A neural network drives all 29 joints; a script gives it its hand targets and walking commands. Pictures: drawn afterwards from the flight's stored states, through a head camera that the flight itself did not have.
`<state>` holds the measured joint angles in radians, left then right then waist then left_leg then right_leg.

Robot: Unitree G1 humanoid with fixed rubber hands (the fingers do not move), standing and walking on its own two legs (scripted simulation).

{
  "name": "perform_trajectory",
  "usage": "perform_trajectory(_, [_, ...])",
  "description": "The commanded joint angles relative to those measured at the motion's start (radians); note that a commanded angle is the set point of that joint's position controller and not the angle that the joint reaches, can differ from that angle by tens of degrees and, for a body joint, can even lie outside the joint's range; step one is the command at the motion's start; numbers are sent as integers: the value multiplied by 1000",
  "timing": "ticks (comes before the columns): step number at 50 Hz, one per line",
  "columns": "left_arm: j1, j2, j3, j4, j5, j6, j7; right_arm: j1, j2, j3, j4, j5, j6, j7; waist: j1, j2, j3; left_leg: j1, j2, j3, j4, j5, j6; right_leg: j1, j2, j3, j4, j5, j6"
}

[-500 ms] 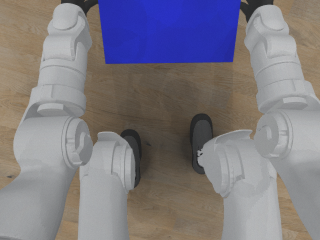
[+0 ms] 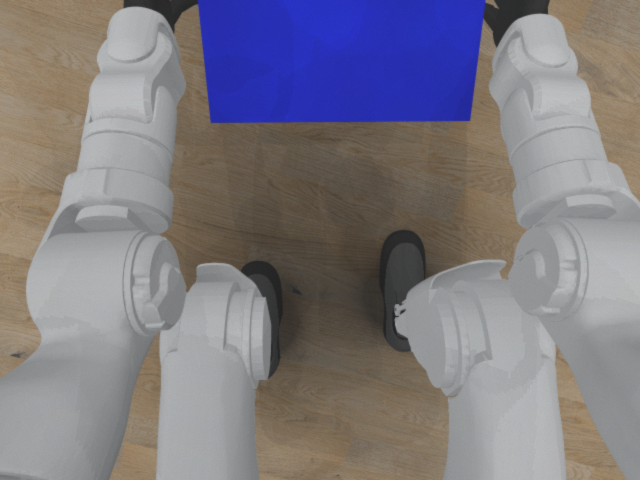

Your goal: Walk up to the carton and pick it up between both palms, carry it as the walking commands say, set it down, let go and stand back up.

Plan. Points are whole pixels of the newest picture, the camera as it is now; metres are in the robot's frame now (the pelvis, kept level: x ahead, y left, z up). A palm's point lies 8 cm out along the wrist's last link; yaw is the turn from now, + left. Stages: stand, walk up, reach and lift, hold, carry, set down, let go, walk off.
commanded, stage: set down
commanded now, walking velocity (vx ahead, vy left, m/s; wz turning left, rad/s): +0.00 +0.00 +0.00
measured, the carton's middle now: (335, 29) +0.55 -0.01 -0.27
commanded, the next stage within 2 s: none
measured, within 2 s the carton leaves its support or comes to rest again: rests again in 0.24 s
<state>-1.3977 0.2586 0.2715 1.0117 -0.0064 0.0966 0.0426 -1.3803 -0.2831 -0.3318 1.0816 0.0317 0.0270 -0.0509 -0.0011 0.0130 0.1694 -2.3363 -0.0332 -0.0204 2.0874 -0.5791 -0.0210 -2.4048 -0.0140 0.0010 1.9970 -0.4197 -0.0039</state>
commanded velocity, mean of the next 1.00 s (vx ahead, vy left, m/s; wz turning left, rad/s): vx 0.00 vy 0.00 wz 0.00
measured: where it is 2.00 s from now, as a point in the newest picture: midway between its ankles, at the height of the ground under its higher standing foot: (330, 325)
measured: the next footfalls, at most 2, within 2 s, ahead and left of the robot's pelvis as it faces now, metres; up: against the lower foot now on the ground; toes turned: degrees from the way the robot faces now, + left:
none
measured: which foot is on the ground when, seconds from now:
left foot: down 0.00-1.00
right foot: down 0.00-1.00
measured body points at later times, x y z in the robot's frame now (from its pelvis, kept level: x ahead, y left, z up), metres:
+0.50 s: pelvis +0.00 +0.00 +0.00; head +0.38 +0.00 +0.24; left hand +0.54 +0.16 -0.20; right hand +0.52 -0.21 -0.22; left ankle +0.10 +0.12 -0.36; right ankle +0.14 -0.12 -0.36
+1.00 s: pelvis +0.00 +0.00 +0.00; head +0.35 -0.01 +0.27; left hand +0.56 +0.18 -0.13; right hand +0.53 -0.22 -0.16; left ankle +0.10 +0.12 -0.36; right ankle +0.14 -0.12 -0.36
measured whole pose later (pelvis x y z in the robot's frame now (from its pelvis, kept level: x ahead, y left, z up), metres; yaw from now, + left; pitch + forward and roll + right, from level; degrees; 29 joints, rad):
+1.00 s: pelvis +0.00 +0.00 +0.00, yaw +0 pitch +42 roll +0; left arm -1.34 0.36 0.06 0.95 -0.22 0.08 0.12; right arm -1.27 -0.39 -0.17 0.99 0.19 0.05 -0.13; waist 0.00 0.03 0.21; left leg -2.24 -0.04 -0.02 2.10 -0.59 -0.03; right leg -2.31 -0.02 0.00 2.02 -0.43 0.00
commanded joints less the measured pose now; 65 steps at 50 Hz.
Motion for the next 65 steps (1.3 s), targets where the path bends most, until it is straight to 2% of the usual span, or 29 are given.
perform_trajectory(1, [-270,-423,-263,28,-35,-25,-135,-146,443,192,124,-10,27,102,-124,27,-801,291,-40,39,-134,146,-2,723,54,-27,-13,208,23])
perform_trajectory(8, [-153,35,-221,73,-83,-80,13,-56,-49,128,129,36,-44,-40,-123,33,-852,357,-19,38,-140,170,-21,775,26,-17,-23,223,31])
perform_trajectory(11, [-182,84,-257,71,-161,-100,53,-144,-131,144,13,113,-92,-80,-117,21,-948,382,-11,31,-122,246,-26,818,18,0,-6,312,25])
perform_trajectory(12, [-192,109,-255,55,-175,-109,63,-166,-130,151,-22,141,-103,-86,-95,17,-976,389,-12,38,-115,269,-24,849,17,11,-2,344,25])
perform_trajectory(16, [-206,201,-235,-25,-187,-136,88,-94,-145,162,62,162,-105,-94,-77,22,-1062,434,-8,57,-105,303,-31,871,21,15,20,383,31])
perform_trajectory(19, [-189,215,-258,-15,-209,-131,87,-88,-174,180,71,174,-105,-92,-102,14,-1045,436,-3,52,-99,286,-25,843,21,3,9,356,33])
perform_trajectory(21, [-163,228,-248,-3,-204,-127,88,-108,-196,174,32,182,-109,-92,-85,25,-1027,443,-2,52,-92,286,-20,813,24,0,6,342,33])
perform_trajectory(22, [-161,231,-248,2,-204,-127,89,-109,-199,175,24,189,-111,-92,-91,26,-1028,462,1,50,-90,285,-19,812,21,-4,2,339,34])
perform_trajectory(23, [-168,240,-240,-7,-202,-128,88,-115,-200,183,23,194,-111,-88,-79,5,-1020,441,0,53,-89,291,-17,829,20,-2,6,350,35])
perform_trajectory(26, [-150,252,-243,28,-206,-124,82,-99,-205,191,58,200,-106,-82,-81,-1,-989,424,7,54,-91,249,-14,818,12,-2,1,315,37])
perform_trajectory(31, [-146,262,-247,30,-223,-119,67,-128,-240,188,-3,202,-108,-75,-90,-5,-1001,430,15,44,-78,248,-9,822,2,-2,3,314,35])
perform_trajectory(32, [-150,262,-251,41,-230,-118,64,-111,-237,191,25,204,-104,-72,-95,-14,-987,427,16,42,-79,241,-10,818,1,-10,6,306,36])
perform_trajectory(35, [-175,279,-245,-60,-235,-116,63,-127,-241,185,-65,212,-99,-72,-83,-2,-1110,484,12,54,-79,278,-12,896,2,-10,2,354,35])
perform_trajectory(36, [-177,280,-245,-84,-233,-113,65,-111,-242,178,-70,208,-92,-72,-102,11,-1152,531,10,59,-88,291,-17,901,4,-23,-1,364,35])
perform_trajectory(40, [-165,281,-238,-145,-239,-85,65,-78,-252,169,-125,205,-58,-77,-119,19,-1290,586,4,80,-111,273,-18,982,5,-37,-27,359,33])
perform_trajectory(42, [-154,292,-227,-182,-226,-68,69,-67,-251,166,-171,210,-37,-78,-108,42,-1366,649,3,86,-130,272,-15,1002,8,-41,-41,347,31])
perform_trajectory(45, [-126,293,-203,-196,-215,-35,73,-51,-266,151,-208,200,-5,-80,-120,22,-1392,659,-4,93,-168,204,-10,1032,10,-55,-77,275,28])
perform_trajectory(46, [-133,316,-183,-224,-202,-27,75,-57,-253,154,-228,199,9,-80,-103,17,-1386,654,-7,98,-182,187,-7,1040,13,-54,-88,260,28])
perform_trajectory(48, [-114,318,-167,-187,-194,-7,72,-50,-258,148,-232,185,29,-81,-114,-6,-1336,626,-6,98,-218,134,-3,1049,18,-54,-127,209,28])
perform_trajectory(50, [-109,320,-156,-183,-193,10,64,-51,-239,155,-236,186,49,-75,-108,-41,-1276,594,-7,96,-249,78,7,1048,20,-52,-163,141,26])
perform_trajectory(51, [-93,321,-151,-169,-187,18,59,-48,-237,145,-239,174,58,-72,-113,-50,-1255,593,-7,90,-270,64,10,1047,24,-57,-176,126,27])
perform_trajectory(52, [-100,321,-146,-177,-187,20,56,-63,-234,146,-282,180,61,-70,-101,-44,-1285,607,-9,92,-268,83,11,1064,27,-50,-182,143,26])
perform_trajectory(54, [-68,314,-127,-151,-175,29,43,-39,-227,139,-263,170,72,-60,-87,-56,-1226,569,-12,95,-292,71,15,1065,31,-42,-206,135,25])
perform_trajectory(56, [-31,291,-120,-124,-161,35,32,8,-207,126,-220,153,79,-44,-96,-65,-1173,565,-14,88,-329,60,14,1044,34,-48,-237,120,27])
perform_trajectory(58, [-22,284,-108,-135,-134,36,20,26,-211,99,-213,133,84,-30,-99,-29,-1138,582,-12,82,-365,62,12,984,38,-47,-263,110,23])
perform_trajectory(59, [-10,288,-94,-128,-123,39,18,60,-204,86,-177,117,88,-24,-109,-43,-1115,586,-12,74,-389,53,13,975,38,-51,-285,92,23])
perform_trajectory(60, [-18,292,-93,-137,-113,40,16,51,-207,78,-193,119,88,-17,-100,-19,-1140,618,-11,70,-398,69,14,965,37,-50,-292,99,22])
perform_trajectory(64, [21,241,-118,-233,-124,47,4,97,-225,44,-280,98,87,5,-142,-3,-1250,748,-21,55,-453,184,11,983,46,-72,-330,196,15])
perform_trajectory(65, [38,225,-123,-254,-119,49,2,121,-230,37,-292,91,90,10,-146,26,-1270,774,-24,58,-467,209,4,991,50,-69,-345,221,12])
